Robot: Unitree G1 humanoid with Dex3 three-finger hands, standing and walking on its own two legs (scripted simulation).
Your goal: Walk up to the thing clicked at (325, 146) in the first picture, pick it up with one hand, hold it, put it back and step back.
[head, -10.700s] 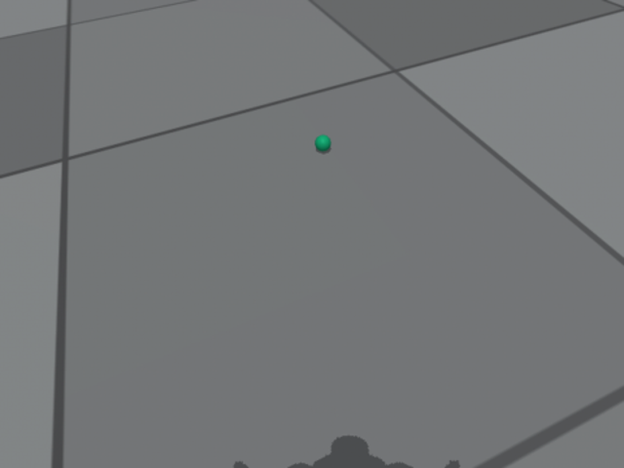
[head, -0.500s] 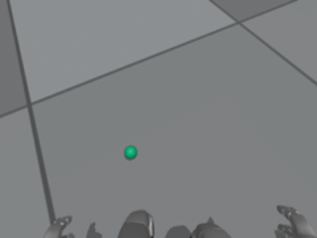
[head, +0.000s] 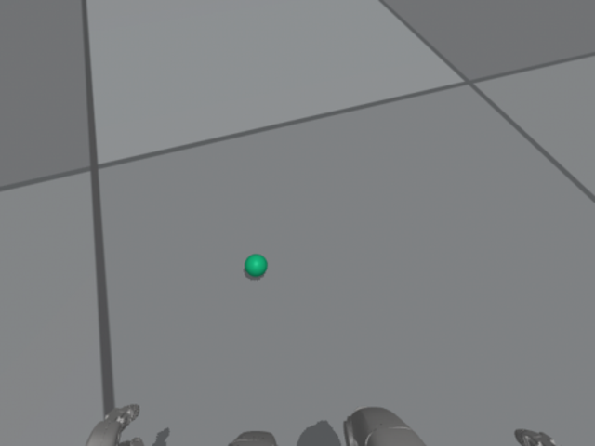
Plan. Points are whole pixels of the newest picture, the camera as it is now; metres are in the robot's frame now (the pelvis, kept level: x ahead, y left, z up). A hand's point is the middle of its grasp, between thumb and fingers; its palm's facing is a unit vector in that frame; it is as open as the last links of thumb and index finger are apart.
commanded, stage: walk up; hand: left
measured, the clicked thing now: (256, 265) +0.73 +0.19 -0.72
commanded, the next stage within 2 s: stand in 1.92 s
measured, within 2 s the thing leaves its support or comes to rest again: neither
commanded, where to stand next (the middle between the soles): +0.34 +0.00 m, yaw -4 degrees
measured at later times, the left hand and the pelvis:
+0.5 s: hand out of the picture +0.02 +0.26 -0.15, palm faces +0.00 -0.93 -0.38, open 7.4 cm; pelvis -0.05 -0.01 +0.00, yaw -2 degrees
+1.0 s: hand out of the picture +0.07 +0.25 -0.15, palm faces +0.01 -0.93 -0.37, open 7.3 cm; pelvis -0.02 -0.01 +0.00, yaw +0 degrees
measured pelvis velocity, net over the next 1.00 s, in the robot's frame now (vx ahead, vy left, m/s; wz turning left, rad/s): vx -0.02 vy -0.01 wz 0.00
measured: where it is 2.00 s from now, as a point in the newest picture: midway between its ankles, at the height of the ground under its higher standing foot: outside the picture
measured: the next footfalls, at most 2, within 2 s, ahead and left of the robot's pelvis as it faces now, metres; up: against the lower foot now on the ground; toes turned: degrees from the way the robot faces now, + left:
right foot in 0.14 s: -0.03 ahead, -0.14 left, +0.00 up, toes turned -2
right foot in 1.28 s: +0.05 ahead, -0.15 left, +0.00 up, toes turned -2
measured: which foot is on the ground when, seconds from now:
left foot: down 0.00-1.00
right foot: up 0.00-0.12, down 0.14-1.00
